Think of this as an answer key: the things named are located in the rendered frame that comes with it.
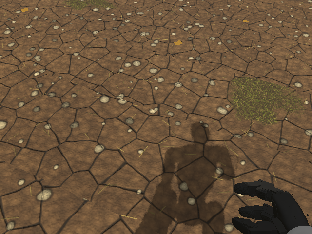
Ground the right robot hand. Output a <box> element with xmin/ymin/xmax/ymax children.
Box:
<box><xmin>231</xmin><ymin>179</ymin><xmax>310</xmax><ymax>234</ymax></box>

